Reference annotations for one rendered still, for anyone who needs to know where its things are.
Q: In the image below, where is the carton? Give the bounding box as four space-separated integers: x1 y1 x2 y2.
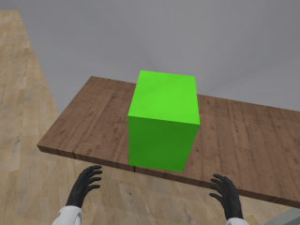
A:
127 70 200 173

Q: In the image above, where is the table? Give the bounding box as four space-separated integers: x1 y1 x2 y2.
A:
37 76 300 225

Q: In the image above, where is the left robot forearm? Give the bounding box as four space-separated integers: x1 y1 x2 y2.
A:
52 205 83 225

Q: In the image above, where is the robot right hand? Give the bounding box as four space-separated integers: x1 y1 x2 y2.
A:
209 173 244 220

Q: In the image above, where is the robot left hand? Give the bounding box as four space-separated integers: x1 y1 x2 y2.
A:
66 165 103 208

